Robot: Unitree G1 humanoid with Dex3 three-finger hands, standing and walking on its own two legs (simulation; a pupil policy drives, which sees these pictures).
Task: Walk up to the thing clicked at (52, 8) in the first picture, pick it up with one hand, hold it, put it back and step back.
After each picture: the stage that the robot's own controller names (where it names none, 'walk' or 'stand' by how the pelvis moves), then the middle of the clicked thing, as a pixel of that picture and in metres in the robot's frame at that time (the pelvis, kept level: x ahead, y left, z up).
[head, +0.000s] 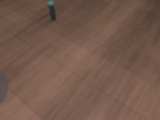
stand; (52, 11) +1.88 +0.45 -0.65
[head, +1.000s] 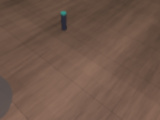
walk; (63, 21) +1.76 +0.25 -0.63
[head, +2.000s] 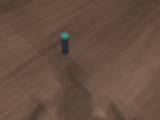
walk; (65, 44) +1.15 +0.16 -0.65
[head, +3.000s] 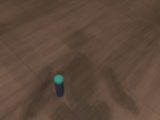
walk; (59, 86) +0.70 +0.19 -0.65
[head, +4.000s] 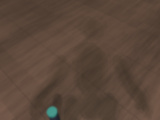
walk; (54, 118) +0.46 +0.23 -0.64
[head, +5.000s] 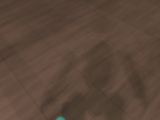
stand; out of the picture +0.39 +0.20 -0.65
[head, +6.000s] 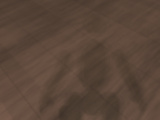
stand; out of the picture +0.36 +0.20 -0.65
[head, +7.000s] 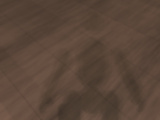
stand; out of the picture +0.37 +0.21 -0.66
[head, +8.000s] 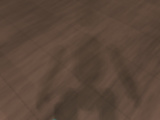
stand; out of the picture +0.36 +0.23 -0.65
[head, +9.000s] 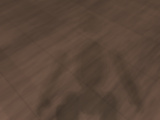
stand; out of the picture +0.37 +0.22 -0.66
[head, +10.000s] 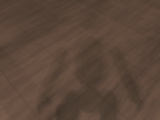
stand; out of the picture +0.36 +0.21 -0.66
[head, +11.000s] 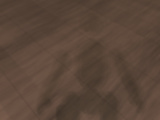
go down; out of the picture +0.37 +0.21 -0.66
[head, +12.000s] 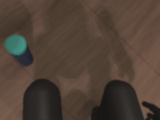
go down; (22, 53) +0.44 +0.26 -0.29
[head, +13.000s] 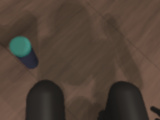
approach; (26, 55) +0.43 +0.26 -0.26
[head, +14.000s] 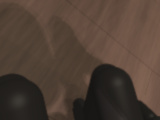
close in; out of the picture +0.42 +0.31 -0.16
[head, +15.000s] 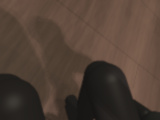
close; out of the picture +0.42 +0.31 -0.16
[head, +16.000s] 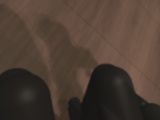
lift; out of the picture +0.36 +0.30 -0.15
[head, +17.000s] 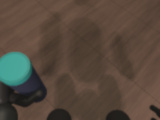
lift; (28, 83) +0.31 +0.19 +0.03
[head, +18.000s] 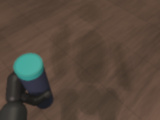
hold; (38, 86) +0.32 +0.17 +0.03
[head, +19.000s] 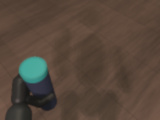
hold; (42, 88) +0.32 +0.16 +0.03
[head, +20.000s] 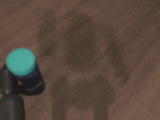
crouch; (30, 76) +0.36 +0.19 -0.03
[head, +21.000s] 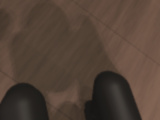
lower; out of the picture +0.49 +0.29 -0.06
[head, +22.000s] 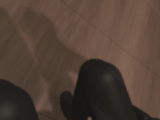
lower; out of the picture +0.44 +0.34 -0.15
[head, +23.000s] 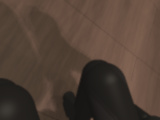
lower; out of the picture +0.43 +0.32 -0.16
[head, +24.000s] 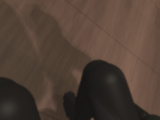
lower; out of the picture +0.42 +0.32 -0.16
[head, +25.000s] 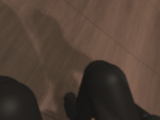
lower; out of the picture +0.41 +0.32 -0.16
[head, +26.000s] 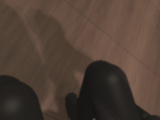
open; out of the picture +0.41 +0.32 -0.16
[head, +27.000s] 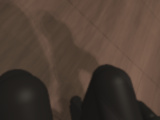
stand; out of the picture +0.41 +0.31 -0.17
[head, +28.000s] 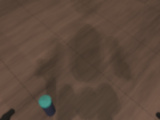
stand; (48, 106) +0.40 +0.22 -0.52
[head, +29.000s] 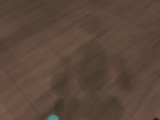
stand; out of the picture +0.39 +0.21 -0.60
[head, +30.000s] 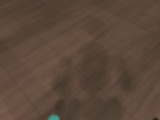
stand; out of the picture +0.39 +0.21 -0.60
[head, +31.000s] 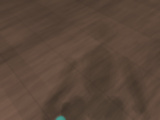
stand; out of the picture +0.42 +0.21 -0.65
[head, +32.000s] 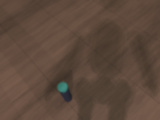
walk; (65, 92) +0.50 +0.23 -0.64
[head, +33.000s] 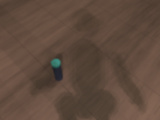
walk; (57, 70) +0.72 +0.20 -0.63
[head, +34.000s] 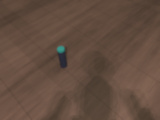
stand; (62, 57) +1.00 +0.27 -0.64
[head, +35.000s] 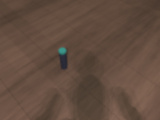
stand; (63, 59) +1.00 +0.23 -0.65
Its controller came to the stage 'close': yes
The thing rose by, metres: 0.67
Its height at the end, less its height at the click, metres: +0.00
